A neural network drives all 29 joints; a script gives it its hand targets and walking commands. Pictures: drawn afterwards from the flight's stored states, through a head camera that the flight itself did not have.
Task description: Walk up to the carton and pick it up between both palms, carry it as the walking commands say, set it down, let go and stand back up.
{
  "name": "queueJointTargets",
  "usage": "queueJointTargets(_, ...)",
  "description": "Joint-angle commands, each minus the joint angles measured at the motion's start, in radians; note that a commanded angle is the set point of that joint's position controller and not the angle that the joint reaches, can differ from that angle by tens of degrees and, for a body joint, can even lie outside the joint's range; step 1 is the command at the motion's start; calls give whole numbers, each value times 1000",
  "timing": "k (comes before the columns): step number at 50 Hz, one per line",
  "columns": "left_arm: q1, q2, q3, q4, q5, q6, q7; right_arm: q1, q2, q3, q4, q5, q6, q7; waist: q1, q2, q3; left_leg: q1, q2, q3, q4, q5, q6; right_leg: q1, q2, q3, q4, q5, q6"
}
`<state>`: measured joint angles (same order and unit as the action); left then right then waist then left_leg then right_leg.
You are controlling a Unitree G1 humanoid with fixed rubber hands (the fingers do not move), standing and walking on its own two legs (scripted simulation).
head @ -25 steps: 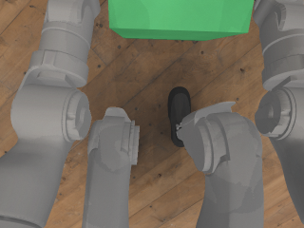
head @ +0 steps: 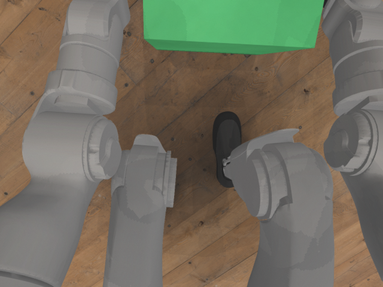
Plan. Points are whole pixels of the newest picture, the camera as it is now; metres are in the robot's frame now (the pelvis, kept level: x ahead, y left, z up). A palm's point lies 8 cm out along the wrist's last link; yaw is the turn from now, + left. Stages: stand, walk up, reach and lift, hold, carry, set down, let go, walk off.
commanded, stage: set down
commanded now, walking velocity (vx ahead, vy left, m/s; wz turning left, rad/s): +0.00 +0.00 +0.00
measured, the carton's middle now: out of the picture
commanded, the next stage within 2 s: none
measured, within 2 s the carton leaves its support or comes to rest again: neither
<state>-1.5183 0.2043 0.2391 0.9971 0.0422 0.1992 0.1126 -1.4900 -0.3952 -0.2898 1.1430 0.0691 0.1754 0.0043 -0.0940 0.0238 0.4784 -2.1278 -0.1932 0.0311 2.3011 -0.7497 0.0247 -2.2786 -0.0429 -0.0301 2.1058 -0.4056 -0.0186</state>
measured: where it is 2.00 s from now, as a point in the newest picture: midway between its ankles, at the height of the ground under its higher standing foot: (191, 180)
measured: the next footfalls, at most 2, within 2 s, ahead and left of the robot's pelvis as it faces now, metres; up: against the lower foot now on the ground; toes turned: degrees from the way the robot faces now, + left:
none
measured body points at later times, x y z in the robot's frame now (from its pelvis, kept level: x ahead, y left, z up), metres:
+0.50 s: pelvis -0.01 +0.00 +0.00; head +0.38 -0.01 +0.23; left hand +0.58 +0.08 -0.19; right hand +0.53 -0.26 -0.19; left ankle +0.07 +0.09 -0.33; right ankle +0.16 -0.12 -0.33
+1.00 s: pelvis -0.01 -0.02 +0.00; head +0.38 -0.03 +0.22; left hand +0.59 +0.10 -0.18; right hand +0.53 -0.30 -0.17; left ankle +0.07 +0.08 -0.33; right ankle +0.16 -0.12 -0.33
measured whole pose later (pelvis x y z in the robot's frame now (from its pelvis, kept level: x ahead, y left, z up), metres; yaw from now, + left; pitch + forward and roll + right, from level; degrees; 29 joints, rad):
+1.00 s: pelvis -0.01 -0.02 +0.00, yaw +0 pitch +33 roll -1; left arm -1.53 0.44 0.00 0.90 -0.18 0.20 0.12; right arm -1.48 -0.44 -0.25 1.02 0.27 0.12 -0.09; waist -0.11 -0.01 0.52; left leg -2.14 -0.10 0.01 2.27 -0.71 0.01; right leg -2.28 -0.06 -0.09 2.07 -0.36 -0.08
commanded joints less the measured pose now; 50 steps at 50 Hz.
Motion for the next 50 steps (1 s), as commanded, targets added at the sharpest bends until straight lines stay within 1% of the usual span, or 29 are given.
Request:
queueJointTargets(1,-508,-808,-300,-83,-45,-16,-251,-543,828,173,-175,57,-38,206,-54,189,-1007,115,62,-95,-324,275,-6,657,90,50,12,251,-23)
queueJointTargets(2,-499,-808,-280,-60,-43,-14,-249,-547,822,187,-178,52,-39,207,-62,143,-988,119,60,-95,-324,284,-3,664,94,43,8,246,-16)
queueJointTargets(3,-501,-794,-281,-76,-43,-18,-244,-561,790,186,-190,59,-42,204,-46,170,-1011,135,58,-84,-313,286,-8,672,95,49,11,241,-19)
queueJointTargets(4,-480,-780,-288,-76,-45,-17,-246,-532,784,173,-169,56,-41,198,-66,155,-999,111,62,-95,-320,274,-8,688,92,45,11,244,-15)
queueJointTargets(6,-488,-717,-273,-83,-45,-27,-237,-517,761,151,-156,58,-46,190,-58,163,-1000,110,56,-73,-307,266,-9,687,97,50,11,241,-16)
queueJointTargets(9,-470,-637,-263,-71,-32,-32,-216,-518,666,108,-158,43,-61,167,-67,177,-1000,148,73,-101,-322,288,-9,653,82,44,18,233,-4)
queueJointTargets(13,-455,-517,-228,-54,-39,-46,-181,-489,545,86,-136,37,-81,132,-67,157,-1027,170,71,-88,-325,291,-21,697,79,36,3,254,0)
queueJointTargets(15,-456,-394,-204,-64,-47,-59,-145,-488,439,60,-162,40,-98,101,-83,132,-1074,200,70,-92,-316,296,-30,730,73,29,14,259,9)
queueJointTargets(17,-481,-243,-203,-104,-54,-75,-112,-473,340,36,-151,52,-112,67,-62,134,-1084,204,83,-90,-318,320,-36,741,61,36,20,289,11)
queueJointTargets(18,-492,-204,-213,-94,-69,-72,-100,-456,271,8,-114,44,-114,49,-85,136,-1105,242,90,-102,-320,346,-41,744,56,34,14,299,15)
queueJointTargets(20,-457,-17,-184,-64,-82,-75,-59,-412,52,-34,-95,45,-133,-3,-79,148,-1130,241,97,-84,-320,303,-55,797,51,49,-15,292,9)
queueJointTargets(23,-442,150,-181,-6,-106,-67,-8,-387,-81,-70,-16,42,-145,-60,-72,82,-1113,191,110,-103,-345,282,-55,811,37,45,-19,294,15)
queueJointTargets(25,-446,179,-187,-8,-136,-73,-3,-378,-119,-85,-27,32,-154,-75,-83,73,-1117,168,113,-96,-339,268,-56,824,31,54,-23,295,15)
queueJointTargets(29,-454,250,-182,-26,-146,-86,9,-368,-157,-66,-25,56,-166,-83,-58,80,-1178,130,120,-97,-330,302,-67,892,25,76,-4,387,7)
queueJointTargets(30,-464,238,-194,-41,-159,-90,7,-374,-180,-71,-36,56,-170,-84,-79,74,-1193,134,119,-86,-323,318,-68,901,29,77,-15,397,7)
queueJointTargets(32,-448,269,-175,-17,-147,-95,5,-364,-141,-41,-49,83,-173,-85,-51,71,-1205,77,123,-81,-309,305,-64,963,19,98,-10,450,4)
queueJointTargets(34,-463,271,-204,-88,-160,-103,2,-327,-173,-66,-32,87,-180,-87,-100,100,-1284,121,123,-79,-298,336,-74,1010,19,95,1,499,-3)
queueJointTargets(35,-443,285,-206,-79,-171,-103,1,-341,-179,-37,-74,108,-179,-88,-82,83,-1321,106,123,-70,-288,350,-70,1057,23,103,-5,531,-2)
queueJointTargets(36,-440,271,-210,-71,-180,-102,-2,-316,-152,-18,-47,113,-173,-89,-87,57,-1300,69,124,-70,-290,316,-62,1060,24,109,-6,518,-8)
queueJointTargets(37,-434,277,-217,-72,-186,-99,-5,-293,-198,-53,-31,103,-175,-88,-120,80,-1301,76,131,-72,-286,325,-67,1058,18,105,-3,531,-8)
queueJointTargets(40,-435,286,-231,-141,-209,-98,-10,-280,-148,8,-78,152,-163,-90,-85,74,-1384,84,136,-64,-289,324,-61,1173,17,122,-1,574,-16)
queueJointTargets(41,-454,309,-228,-175,-216,-93,-9,-289,-171,-1,-135,162,-161,-89,-105,77,-1466,114,138,-62,-288,316,-56,1208,16,115,-2,587,-18)
queueJointTargets(42,-438,291,-246,-189,-222,-91,-10,-259,-162,6,-103,165,-150,-86,-96,105,-1457,130,130,-52,-294,349,-63,1198,22,113,-7,601,-20)
queueJointTargets(43,-437,292,-251,-214,-234,-82,-10,-265,-183,5,-153,172,-146,-90,-109,90,-1528,175,129,-53,-292,365,-58,1243,20,107,-9,617,-17)
queueJointTargets(44,-438,315,-236,-212,-221,-74,-7,-264,-168,28,-189,198,-132,-91,-81,119,-1551,191,135,-39,-293,339,-55,1250,23,114,-30,589,-21)
queueJointTargets(46,-462,355,-221,-316,-211,-55,6,-284,-178,38,-293,216,-106,-96,-55,130,-1676,263,132,-34,-318,337,-45,1301,23,105,-44,594,-19)
queueJointTargets(47,-451,370,-203,-332,-210,-38,14,-266,-230,14,-305,205,-88,-99,-74,112,-1713,284,124,-29,-328,304,-44,1313,29,90,-54,546,-17)
queueJointTargets(49,-486,356,-224,-351,-229,-1,22,-320,-214,48,-381,221,-51,-101,-55,115,-1763,381,118,-24,-352,289,-30,1265,36,67,-95,472,-13)
queueJointTargets(50,-490,343,-214,-304,-226,23,23,-337,-253,44,-378,197,-33,-105,-65,86,-1751,379,123,-32,-356,243,-29,1258,25,77,-119,405,-10)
